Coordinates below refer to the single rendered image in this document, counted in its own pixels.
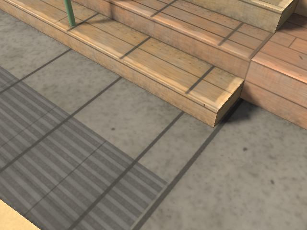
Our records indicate stairs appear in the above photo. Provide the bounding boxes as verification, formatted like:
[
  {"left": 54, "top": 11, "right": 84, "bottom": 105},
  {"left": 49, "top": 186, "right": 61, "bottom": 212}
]
[{"left": 0, "top": 0, "right": 298, "bottom": 128}]

